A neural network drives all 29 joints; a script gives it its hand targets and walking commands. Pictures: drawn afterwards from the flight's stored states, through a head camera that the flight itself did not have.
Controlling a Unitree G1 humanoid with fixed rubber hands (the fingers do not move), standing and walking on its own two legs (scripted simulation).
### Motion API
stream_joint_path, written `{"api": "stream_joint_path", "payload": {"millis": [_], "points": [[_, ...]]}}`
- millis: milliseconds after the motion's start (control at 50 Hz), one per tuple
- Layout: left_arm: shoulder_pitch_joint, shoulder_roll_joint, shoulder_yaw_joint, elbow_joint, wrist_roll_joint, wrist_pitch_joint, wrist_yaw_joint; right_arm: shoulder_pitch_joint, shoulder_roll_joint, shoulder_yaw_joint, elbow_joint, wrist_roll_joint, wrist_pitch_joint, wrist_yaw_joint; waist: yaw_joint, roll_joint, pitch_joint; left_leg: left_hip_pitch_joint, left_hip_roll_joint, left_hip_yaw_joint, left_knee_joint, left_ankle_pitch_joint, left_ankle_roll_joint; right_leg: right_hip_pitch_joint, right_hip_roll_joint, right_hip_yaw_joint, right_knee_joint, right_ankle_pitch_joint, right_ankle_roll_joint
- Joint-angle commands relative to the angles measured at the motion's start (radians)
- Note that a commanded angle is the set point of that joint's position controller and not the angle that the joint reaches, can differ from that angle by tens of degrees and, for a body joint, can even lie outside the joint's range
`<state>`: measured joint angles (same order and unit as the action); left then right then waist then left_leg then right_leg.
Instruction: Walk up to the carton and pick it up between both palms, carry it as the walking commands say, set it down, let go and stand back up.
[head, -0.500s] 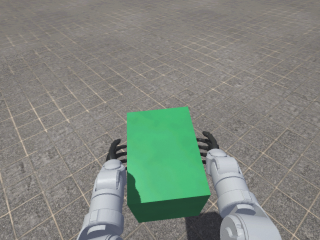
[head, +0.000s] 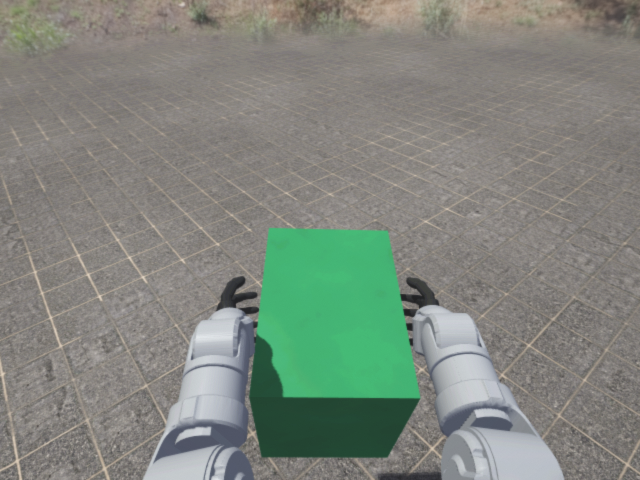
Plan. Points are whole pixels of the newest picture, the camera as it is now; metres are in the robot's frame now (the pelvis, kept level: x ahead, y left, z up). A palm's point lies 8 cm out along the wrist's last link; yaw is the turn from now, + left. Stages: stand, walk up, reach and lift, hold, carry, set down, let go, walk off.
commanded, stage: reach and lift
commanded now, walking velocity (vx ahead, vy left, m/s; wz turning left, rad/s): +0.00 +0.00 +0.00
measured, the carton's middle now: (326, 340) +0.36 +0.01 -0.01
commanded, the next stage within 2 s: hold in 0.88 s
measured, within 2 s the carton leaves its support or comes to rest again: neither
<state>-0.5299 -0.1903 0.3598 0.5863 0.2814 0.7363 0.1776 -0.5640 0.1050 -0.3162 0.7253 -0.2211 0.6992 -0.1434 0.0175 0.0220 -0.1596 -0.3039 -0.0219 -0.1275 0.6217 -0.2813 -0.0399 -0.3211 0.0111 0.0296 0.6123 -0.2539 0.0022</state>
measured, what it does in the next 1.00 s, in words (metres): stands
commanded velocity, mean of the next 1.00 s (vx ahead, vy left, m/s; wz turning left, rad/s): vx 0.00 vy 0.00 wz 0.00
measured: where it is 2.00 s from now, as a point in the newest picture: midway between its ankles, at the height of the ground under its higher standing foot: outside the picture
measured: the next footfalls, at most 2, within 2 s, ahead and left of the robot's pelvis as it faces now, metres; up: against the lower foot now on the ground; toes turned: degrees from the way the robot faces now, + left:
none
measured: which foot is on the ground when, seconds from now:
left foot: down 0.00-1.00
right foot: down 0.00-1.00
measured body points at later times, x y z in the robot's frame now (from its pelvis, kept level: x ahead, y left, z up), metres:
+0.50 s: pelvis +0.00 +0.00 +0.00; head -0.07 -0.02 +0.45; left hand +0.32 +0.13 +0.06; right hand +0.34 -0.14 +0.05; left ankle +0.04 +0.14 -0.73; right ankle +0.05 -0.12 -0.73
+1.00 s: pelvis +0.00 +0.00 +0.00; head -0.08 -0.02 +0.45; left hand +0.32 +0.14 +0.06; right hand +0.33 -0.14 +0.06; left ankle +0.04 +0.14 -0.73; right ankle +0.05 -0.12 -0.73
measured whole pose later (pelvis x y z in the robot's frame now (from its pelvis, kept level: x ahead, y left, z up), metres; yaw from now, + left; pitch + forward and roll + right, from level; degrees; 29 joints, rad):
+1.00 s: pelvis +0.00 +0.00 +0.00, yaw +0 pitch -2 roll +0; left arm -0.48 -0.19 0.33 0.57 0.28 0.71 0.18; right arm -0.56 0.12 -0.30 0.72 -0.22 0.71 -0.18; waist 0.02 0.02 -0.15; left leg -0.28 -0.02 -0.13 0.56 -0.24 -0.04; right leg -0.31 0.01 0.03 0.56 -0.22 0.00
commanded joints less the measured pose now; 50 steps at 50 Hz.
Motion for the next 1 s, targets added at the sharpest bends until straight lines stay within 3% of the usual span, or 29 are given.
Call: {"api": "stream_joint_path", "payload": {"millis": [0,100,200,360,440,460,540,620,660,740,860,980], "points": [[-0.694,-1.075,-0.392,0.106,-0.248,-0.036,-0.431,-0.776,1.103,0.331,-0.088,0.182,-0.025,0.398,-0.031,-0.026,-0.17,0.064,-0.071,0.061,-0.215,-0.003,0.02,0.281,0.06,0.019,-0.161,0.03,-0.004],[-0.698,-1.085,-0.441,0.027,-0.265,-0.053,-0.424,-0.756,1.131,0.374,-0.137,0.213,-0.035,0.399,-0.019,-0.005,-0.261,0.102,-0.073,0.059,-0.212,0.11,0.016,0.32,0.065,0.019,-0.153,0.163,0.003],[-0.615,-1.075,-0.467,-0.004,-0.27,-0.05,-0.42,-0.677,1.156,0.414,-0.162,0.224,-0.027,0.394,-0.003,-0.032,-0.303,0.146,-0.079,0.058,-0.203,0.217,0.015,0.34,0.066,0.025,-0.16,0.27,0.015],[-0.61,-1.05,-0.478,-0.036,-0.285,-0.058,-0.425,-0.666,1.191,0.455,-0.175,0.248,-0.022,0.392,0.016,-0.059,-0.306,0.157,-0.079,0.059,-0.203,0.217,0.024,0.325,0.063,0.04,-0.17,0.266,0.026],[-0.643,-1.047,-0.471,-0.031,-0.285,-0.058,-0.433,-0.683,1.201,0.434,-0.157,0.239,-0.023,0.392,0.01,-0.059,-0.284,0.137,-0.077,0.06,-0.206,0.151,0.03,0.299,0.061,0.045,-0.176,0.187,0.024],[-0.636,-1.051,-0.472,-0.035,-0.275,-0.057,-0.433,-0.666,1.202,0.426,-0.151,0.233,-0.023,0.393,0.004,-0.03,-0.289,0.137,-0.079,0.061,-0.207,0.142,0.026,0.31,0.062,0.041,-0.176,0.182,0.018],[-0.658,-1.048,-0.452,-0.005,-0.274,-0.059,-0.441,-0.712,1.2,0.406,-0.138,0.228,-0.024,0.399,0.013,-0.063,-0.276,0.121,-0.079,0.066,-0.205,0.083,0.032,0.28,0.063,0.043,-0.183,0.101,0.021],[-0.668,-1.041,-0.438,0.012,-0.266,-0.056,-0.444,-0.691,1.19,0.374,-0.099,0.216,-0.024,0.4,-0.002,-0.032,-0.238,0.096,-0.079,0.068,-0.214,0.033,0.033,0.27,0.058,0.042,-0.19,0.053,0.014],[-0.674,-1.04,-0.424,0.037,-0.255,-0.062,-0.45,-0.729,1.188,0.371,-0.107,0.208,-0.034,0.403,0.003,-0.053,-0.243,0.099,-0.08,0.066,-0.211,0.003,0.036,0.255,0.059,0.043,-0.194,0.005,0.016],[-0.696,-1.04,-0.43,0.021,-0.267,-0.068,-0.45,-0.685,1.188,0.348,-0.077,0.202,-0.034,0.408,-0.01,-0.028,-0.229,0.09,-0.075,0.067,-0.222,0.007,0.033,0.256,0.059,0.036,-0.195,0.015,0.009],[-0.622,-1.051,-0.44,0.031,-0.26,-0.062,-0.455,-0.662,1.188,0.377,-0.127,0.209,-0.034,0.405,-0.001,-0.044,-0.264,0.101,-0.075,0.066,-0.221,0.052,0.036,0.296,0.062,0.032,-0.197,0.073,0.016],[-0.593,-1.041,-0.477,-0.044,-0.28,-0.057,-0.45,-0.599,1.192,0.409,-0.151,0.219,-0.02,0.407,-0.008,-0.058,-0.303,0.144,-0.069,0.056,-0.217,0.127,0.033,0.317,0.067,0.03,-0.19,0.153,0.019]]}}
